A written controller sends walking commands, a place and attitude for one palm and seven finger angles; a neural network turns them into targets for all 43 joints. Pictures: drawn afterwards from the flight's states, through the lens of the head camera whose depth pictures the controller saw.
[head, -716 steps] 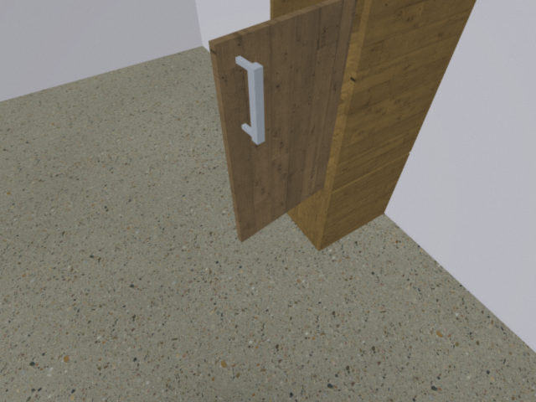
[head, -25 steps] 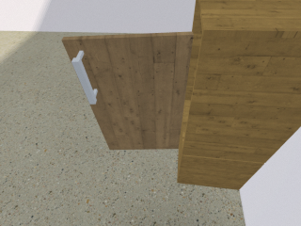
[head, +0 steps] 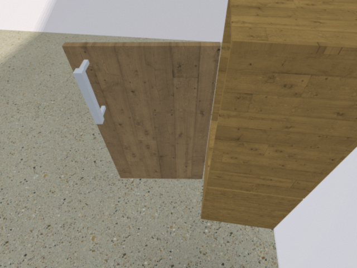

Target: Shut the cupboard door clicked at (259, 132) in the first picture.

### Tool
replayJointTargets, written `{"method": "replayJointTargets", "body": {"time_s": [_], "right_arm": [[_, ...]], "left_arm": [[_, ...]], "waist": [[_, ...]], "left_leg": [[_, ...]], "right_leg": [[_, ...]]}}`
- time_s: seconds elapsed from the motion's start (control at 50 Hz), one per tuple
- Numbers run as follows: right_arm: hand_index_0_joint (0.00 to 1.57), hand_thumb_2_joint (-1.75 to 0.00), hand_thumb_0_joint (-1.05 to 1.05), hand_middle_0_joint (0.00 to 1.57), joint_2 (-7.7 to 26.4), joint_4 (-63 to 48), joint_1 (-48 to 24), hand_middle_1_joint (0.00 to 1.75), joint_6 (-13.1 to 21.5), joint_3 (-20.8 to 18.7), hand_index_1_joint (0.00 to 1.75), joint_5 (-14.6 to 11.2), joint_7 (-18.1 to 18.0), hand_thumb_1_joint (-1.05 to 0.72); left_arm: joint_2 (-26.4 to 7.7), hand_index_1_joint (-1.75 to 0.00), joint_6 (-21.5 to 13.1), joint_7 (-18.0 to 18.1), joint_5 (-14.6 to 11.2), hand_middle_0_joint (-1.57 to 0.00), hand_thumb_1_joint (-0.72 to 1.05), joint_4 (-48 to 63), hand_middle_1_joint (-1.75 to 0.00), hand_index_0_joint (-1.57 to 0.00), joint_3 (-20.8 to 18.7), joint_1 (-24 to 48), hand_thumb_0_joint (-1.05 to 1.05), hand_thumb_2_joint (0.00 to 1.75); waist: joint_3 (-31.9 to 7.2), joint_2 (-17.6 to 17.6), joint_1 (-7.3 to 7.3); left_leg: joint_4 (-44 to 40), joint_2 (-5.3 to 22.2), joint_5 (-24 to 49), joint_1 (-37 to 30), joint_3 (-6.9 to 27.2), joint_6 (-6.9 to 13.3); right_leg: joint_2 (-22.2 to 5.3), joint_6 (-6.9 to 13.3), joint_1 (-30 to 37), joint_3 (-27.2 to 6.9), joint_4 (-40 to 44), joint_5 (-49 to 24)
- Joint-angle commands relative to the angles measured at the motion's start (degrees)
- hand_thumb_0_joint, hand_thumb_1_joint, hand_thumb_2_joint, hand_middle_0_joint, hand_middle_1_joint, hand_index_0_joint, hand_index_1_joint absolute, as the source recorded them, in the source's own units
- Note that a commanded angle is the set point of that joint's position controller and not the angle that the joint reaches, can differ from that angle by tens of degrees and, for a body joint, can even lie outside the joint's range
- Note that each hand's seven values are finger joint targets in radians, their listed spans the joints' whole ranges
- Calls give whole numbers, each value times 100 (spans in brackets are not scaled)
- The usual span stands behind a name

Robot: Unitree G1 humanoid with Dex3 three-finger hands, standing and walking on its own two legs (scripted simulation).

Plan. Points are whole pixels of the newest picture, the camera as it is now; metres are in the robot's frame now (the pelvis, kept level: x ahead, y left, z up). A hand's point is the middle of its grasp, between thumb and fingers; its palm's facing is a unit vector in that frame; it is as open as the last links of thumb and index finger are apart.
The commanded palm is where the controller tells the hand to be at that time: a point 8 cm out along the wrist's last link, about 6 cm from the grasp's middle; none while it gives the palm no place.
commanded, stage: raise the hand and make a fist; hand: left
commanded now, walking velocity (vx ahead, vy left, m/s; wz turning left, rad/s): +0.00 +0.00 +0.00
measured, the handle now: (92, 93) +0.48 +0.25 +0.13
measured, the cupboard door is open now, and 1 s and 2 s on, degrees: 97 97 97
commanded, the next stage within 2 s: bring the fist close to the handle in 1.94 s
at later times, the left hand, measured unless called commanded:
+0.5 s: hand out of the picture +0.11 +0.19 -0.03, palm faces +0.13 -0.99 -0.01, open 5.9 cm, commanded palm +0.11 +0.23 -0.01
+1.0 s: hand (76, 240) +0.16 +0.20 +0.05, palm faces +0.05 -1.00 -0.06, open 3.6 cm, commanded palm +0.13 +0.25 +0.06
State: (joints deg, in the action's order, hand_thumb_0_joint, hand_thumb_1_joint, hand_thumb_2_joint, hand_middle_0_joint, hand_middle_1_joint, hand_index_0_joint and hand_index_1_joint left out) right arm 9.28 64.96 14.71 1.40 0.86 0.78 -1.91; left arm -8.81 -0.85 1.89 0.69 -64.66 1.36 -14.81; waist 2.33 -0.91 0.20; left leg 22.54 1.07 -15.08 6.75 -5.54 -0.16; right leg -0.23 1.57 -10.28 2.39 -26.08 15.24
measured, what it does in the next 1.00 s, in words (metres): stands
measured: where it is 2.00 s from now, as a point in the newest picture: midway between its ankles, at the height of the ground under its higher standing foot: outside the picture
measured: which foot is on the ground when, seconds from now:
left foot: down 0.00-1.00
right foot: down 0.00-1.00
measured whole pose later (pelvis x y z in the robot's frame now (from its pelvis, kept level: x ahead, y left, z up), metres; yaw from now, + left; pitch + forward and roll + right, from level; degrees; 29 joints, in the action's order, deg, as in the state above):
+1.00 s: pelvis -0.03 +0.02 -0.04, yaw +3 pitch +6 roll -1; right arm 14.8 31.9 18.4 15.4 1.5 -1.6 -4.2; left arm -13.7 -12.2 -10.5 -14.6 14.2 -6.4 -26.7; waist -3.7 -2.1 0.6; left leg 50.1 0.6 -25.1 30.7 -1.5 1.7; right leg -2.1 0.2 -30.0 5.6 -47.6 23.1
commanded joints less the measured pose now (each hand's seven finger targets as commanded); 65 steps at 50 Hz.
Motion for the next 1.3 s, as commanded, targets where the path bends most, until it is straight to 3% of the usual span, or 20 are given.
{"method": "replayJointTargets", "body": {"time_s": [0.0,0.02,0.04,0.06,0.08,0.1,0.14,0.16,0.2,0.24,0.3,0.36,0.46,0.54,0.66,0.76,0.88,0.96,1.04,1.28], "right_arm": [[20,-90,0,20,653,-508,-205,30,62,-185,30,-82,48,-90],[20,-90,0,20,1876,-2127,396,30,1181,-384,30,-43,-710,-90],[20,-90,0,20,1082,-2172,-206,30,1445,-195,30,-239,-619,-90],[20,-90,0,20,992,-2344,-417,30,1657,-184,30,-268,-498,-90],[20,-90,0,20,1031,-2239,-226,30,1844,-218,30,-339,-385,-90],[20,-90,0,20,1145,-2452,-202,30,1914,-395,30,-244,-309,-90],[20,-90,0,20,1117,-2789,-369,30,1983,-536,30,-106,-184,-90],[20,-90,0,20,1076,-3029,-484,30,2018,-577,30,-114,-91,-90],[20,-90,0,20,1004,-3293,-549,30,1987,-605,30,-73,79,-90],[20,-90,0,20,1078,-3611,-669,30,1927,-668,30,-101,171,-90],[20,-90,0,20,1143,-4354,-901,30,1677,-650,30,-247,129,-90],[20,-90,0,20,1090,-4647,-731,30,1566,-562,30,-255,-63,-90],[20,-90,0,20,1118,-4544,-311,30,1634,-394,30,-163,-172,-90],[20,-90,0,20,1169,-4466,-247,30,1662,-298,30,-232,-228,-90],[20,-90,0,20,976,-4571,-527,30,1503,-209,30,-287,-287,-90],[20,-90,0,20,956,-4499,-461,30,1602,-151,30,-204,-253,-90],[20,-90,0,20,1106,-4409,-279,30,1794,-159,30,-256,-223,-90],[20,-90,0,20,1124,-4343,-261,30,1812,-174,30,-293,-265,-90],[20,-90,0,20,1101,-4331,-260,30,1817,-144,30,-303,-266,-90],[20,-90,0,20,1084,-4189,-469,30,1694,15,30,-357,-325,-90]], "left_arm": [[-752,-30,-172,260,40,-20,90,-34,-30,-20,-206,-894,0,90],[-4048,-30,-1919,146,-806,-20,90,8922,-30,-20,-2322,4222,0,90],[-1193,-32,-1397,196,-773,-22,90,7178,-32,-22,-348,393,0,90],[-33,-34,-616,268,-1146,-24,90,7097,-34,-24,-49,-801,0,90],[-105,-36,-595,324,-1017,-25,90,6542,-36,-25,-120,-465,0,90],[-254,-38,-849,260,-1071,-27,90,6448,-38,-27,-448,-228,0,90],[-165,-42,-1558,-129,-1209,-31,90,5640,-42,-31,-824,-1383,0,90],[-140,-44,-1952,-453,-1279,-33,90,5368,-44,-33,-946,-2052,0,90],[55,-48,-2927,-1198,-1530,-36,90,5416,-48,-36,-953,-2482,0,90],[-346,-52,-3684,-1968,-1575,-40,90,5597,-52,-40,-1089,-2235,0,90],[-810,-58,-3196,-2254,-1733,-46,90,6502,-58,-46,-1332,-1896,0,90],[-1005,-64,-2801,-1861,-1818,-51,90,7777,-64,-51,-1374,-808,0,90],[-866,-74,-3199,-1400,-1513,-60,90,9291,-74,-60,-721,253,0,90],[-825,-82,-2637,-1598,-1466,-68,90,8735,-82,-68,-526,-381,0,90],[-1114,-94,-1316,-1384,-1570,-79,90,8460,-94,-79,-1286,-1179,0,90],[-1013,-104,-1523,-1095,-1665,-88,90,8915,-104,-88,-1354,-1080,0,90],[-950,-116,-1652,-1268,-1609,-99,90,9157,-116,-99,-1013,-810,0,90],[-1211,-124,-1437,-1241,-1606,-106,90,9187,-124,-106,-1316,-735,0,90],[-1182,-132,-1282,-1218,-1673,-113,90,9490,-132,-113,-1377,-578,0,90],[-1319,-150,-344,-1501,-1794,-130,90,9304,-150,-130,-1576,273,0,90]], "waist": [[66,817,216],[-2182,390,-658],[-3121,-1857,-152],[-2483,-1783,113],[-1015,-432,-286],[-322,168,-389],[-181,1454,-68],[-294,1172,204],[-694,1547,361],[-942,1235,303],[-1447,427,445],[-1514,251,152],[-1656,-207,-328],[-1522,-307,-274],[-1531,68,212],[-1457,240,217],[-1278,-118,47],[-1308,13,127],[-1409,-369,183],[-1030,-41,207]], "left_leg": [[1080,596,744,735,236,-23],[1087,384,1912,-1394,79,232],[856,-61,3058,-944,201,293],[688,165,3743,-604,373,63],[815,108,2747,151,555,112],[958,-8,1724,798,641,112],[1388,-140,635,1864,637,66],[1573,-231,492,2188,572,5],[2163,-319,227,2889,486,-98],[2746,-359,-59,3464,429,-101],[2934,-459,-381,3565,214,54],[3063,-340,-719,3533,372,142],[3177,-117,-613,3064,712,250],[2862,-93,-738,2965,830,218],[2199,-111,-526,2786,850,157],[1966,-65,-51,2506,841,124],[1785,-59,-135,2179,833,122],[1647,-61,48,1987,831,123],[1506,-67,582,1577,803,89],[1002,-71,921,1019,716,141]], "right_leg": [[-1055,-216,143,-991,363,-4039],[-495,-153,6,-749,-326,-3143],[-51,11,113,-287,-875,-2466],[-89,-13,-35,181,-682,-1632],[-46,-102,-805,188,-534,-1464],[-88,-141,-1252,236,-487,-1271],[-130,-209,-1786,218,-763,-466],[-184,-149,-1725,88,-975,-376],[-241,-144,-1817,-109,-1596,-456],[-339,-103,-2026,-455,-1996,-365],[-423,-80,-1844,-907,-1822,582],[-262,-111,-2374,-885,-1746,1623],[5,-35,-2912,-389,-2111,1212],[61,-33,-2770,-140,-2020,1070],[21,-57,-1878,15,-1651,982],[44,-60,-1623,194,-1681,345],[20,-55,-1707,179,-1515,387],[17,-55,-1409,176,-1371,174],[35,-39,-1182,240,-1330,-453],[32,-83,-552,213,-661,-1030]]}}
